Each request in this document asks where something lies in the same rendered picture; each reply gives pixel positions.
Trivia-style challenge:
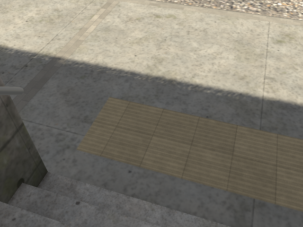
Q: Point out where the stairs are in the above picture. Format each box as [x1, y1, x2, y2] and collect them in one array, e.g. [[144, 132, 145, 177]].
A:
[[0, 172, 230, 227]]

